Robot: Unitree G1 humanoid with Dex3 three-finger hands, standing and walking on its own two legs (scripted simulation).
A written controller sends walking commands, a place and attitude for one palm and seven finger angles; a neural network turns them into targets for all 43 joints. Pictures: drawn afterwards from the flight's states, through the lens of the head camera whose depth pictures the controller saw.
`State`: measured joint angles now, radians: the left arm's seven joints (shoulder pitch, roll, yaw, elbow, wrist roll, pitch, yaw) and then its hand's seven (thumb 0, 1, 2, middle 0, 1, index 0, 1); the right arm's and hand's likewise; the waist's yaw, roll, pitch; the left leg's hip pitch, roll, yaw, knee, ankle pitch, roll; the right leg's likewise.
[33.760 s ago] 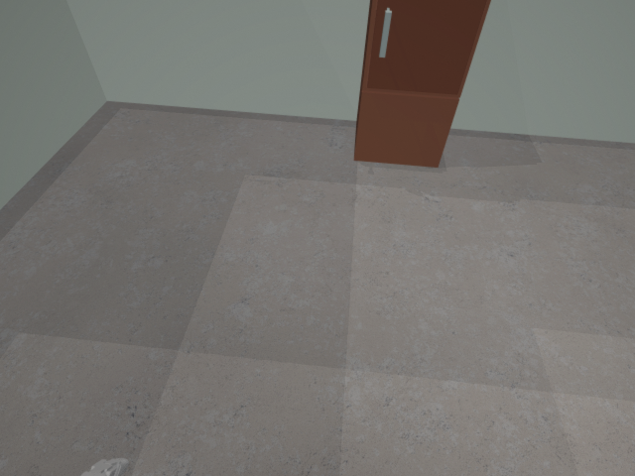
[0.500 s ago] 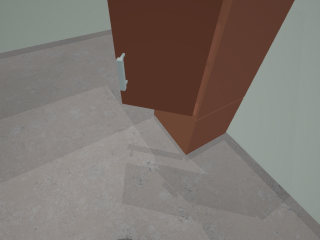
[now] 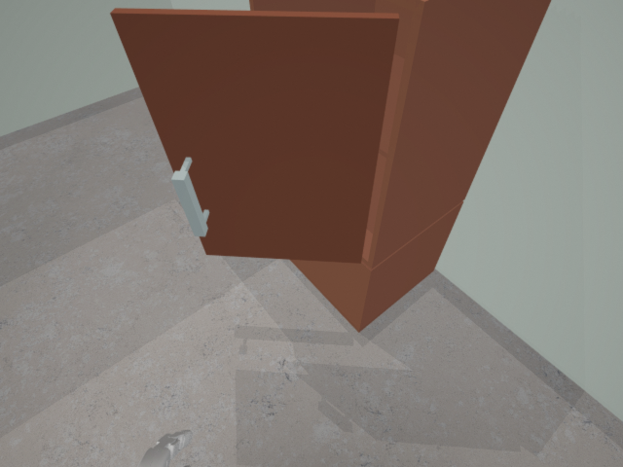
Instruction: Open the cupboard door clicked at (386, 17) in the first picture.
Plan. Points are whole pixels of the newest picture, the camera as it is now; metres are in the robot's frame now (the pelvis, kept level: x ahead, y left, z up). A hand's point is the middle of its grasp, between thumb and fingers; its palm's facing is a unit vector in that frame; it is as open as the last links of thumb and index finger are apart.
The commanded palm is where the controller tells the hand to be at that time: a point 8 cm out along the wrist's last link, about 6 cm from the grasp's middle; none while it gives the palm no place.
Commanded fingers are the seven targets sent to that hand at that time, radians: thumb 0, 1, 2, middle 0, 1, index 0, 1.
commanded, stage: come to a stop and stand still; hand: left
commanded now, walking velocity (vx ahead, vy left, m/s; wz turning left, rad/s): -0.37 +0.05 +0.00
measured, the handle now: (194, 198) +0.62 +0.26 -0.09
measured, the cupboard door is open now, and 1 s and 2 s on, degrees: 47 47 47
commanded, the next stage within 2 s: look again from close up in 1.70 s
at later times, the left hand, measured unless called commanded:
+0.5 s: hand out of the picture +0.08 +0.22 -0.16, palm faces +0.01 -0.97 -0.26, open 7.3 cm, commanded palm none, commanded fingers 0.00 0.90 0.90 -0.20 -0.30 -0.20 -0.30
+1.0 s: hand out of the picture +0.01 +0.19 -0.17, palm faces -0.01 -0.98 -0.18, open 7.3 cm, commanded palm none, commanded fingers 0.00 0.90 0.90 -0.20 -0.30 -0.20 -0.30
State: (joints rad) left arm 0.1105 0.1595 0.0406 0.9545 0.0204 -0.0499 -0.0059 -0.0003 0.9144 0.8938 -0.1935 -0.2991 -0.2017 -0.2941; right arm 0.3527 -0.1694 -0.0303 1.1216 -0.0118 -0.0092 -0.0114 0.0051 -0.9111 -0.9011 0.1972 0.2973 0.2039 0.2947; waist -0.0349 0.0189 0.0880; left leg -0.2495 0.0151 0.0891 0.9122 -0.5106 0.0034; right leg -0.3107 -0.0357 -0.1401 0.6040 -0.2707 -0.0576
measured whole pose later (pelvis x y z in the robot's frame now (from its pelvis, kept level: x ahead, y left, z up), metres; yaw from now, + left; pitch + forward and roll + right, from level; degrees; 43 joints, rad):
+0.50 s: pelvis +0.03 +0.01 +0.00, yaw -3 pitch +0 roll +0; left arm 0.23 0.22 0.06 0.98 0.01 0.05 0.01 0.00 0.92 0.89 -0.19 -0.30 -0.20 -0.29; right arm 0.12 -0.19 -0.04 0.97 -0.02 0.03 -0.04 0.00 -0.91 -0.90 0.20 0.30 0.21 0.30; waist 0.02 0.01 0.08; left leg -0.35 0.07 0.07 0.56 -0.20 -0.02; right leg -0.25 -0.01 -0.03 0.62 -0.36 0.00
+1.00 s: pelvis -0.02 +0.01 +0.00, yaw -1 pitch -2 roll -2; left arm 0.33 0.20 0.01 0.94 0.02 0.03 0.03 0.00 0.92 0.89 -0.20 -0.30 -0.21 -0.29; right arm 0.33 -0.16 -0.01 0.97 -0.02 0.03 0.00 0.01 -0.91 -0.90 0.20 0.30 0.20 0.29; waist -0.02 -0.03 0.01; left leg -0.36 0.01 0.04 0.57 -0.21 0.04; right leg -0.24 0.03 -0.07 0.54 -0.27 -0.03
